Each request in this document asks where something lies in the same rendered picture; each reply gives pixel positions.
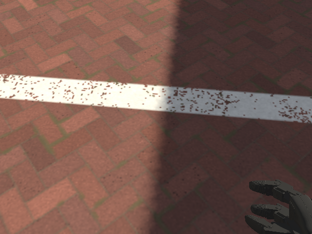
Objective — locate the right robot hand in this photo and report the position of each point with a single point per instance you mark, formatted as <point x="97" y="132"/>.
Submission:
<point x="297" y="219"/>

